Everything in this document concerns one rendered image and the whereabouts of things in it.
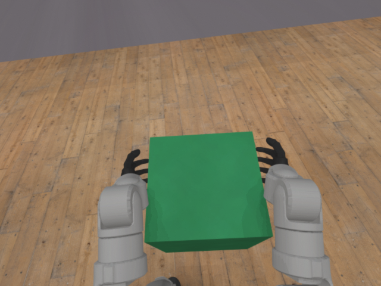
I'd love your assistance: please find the left robot forearm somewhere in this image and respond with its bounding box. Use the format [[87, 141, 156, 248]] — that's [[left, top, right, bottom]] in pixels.
[[93, 173, 149, 286]]

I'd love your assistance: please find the right robot forearm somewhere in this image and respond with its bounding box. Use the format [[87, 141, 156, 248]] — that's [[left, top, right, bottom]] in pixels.
[[264, 164, 333, 286]]

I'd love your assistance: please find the carton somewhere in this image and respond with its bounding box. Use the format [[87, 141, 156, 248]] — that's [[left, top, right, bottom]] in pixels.
[[144, 132, 273, 253]]

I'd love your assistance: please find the robot left hand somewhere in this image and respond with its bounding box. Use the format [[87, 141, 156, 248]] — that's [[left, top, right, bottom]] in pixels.
[[121, 149, 149, 183]]

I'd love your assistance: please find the robot right hand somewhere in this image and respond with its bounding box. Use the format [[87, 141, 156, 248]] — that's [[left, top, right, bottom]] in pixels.
[[256, 138, 288, 183]]

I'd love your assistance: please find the robot left shin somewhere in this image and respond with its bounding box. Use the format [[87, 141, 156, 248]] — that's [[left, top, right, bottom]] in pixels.
[[155, 276, 171, 282]]

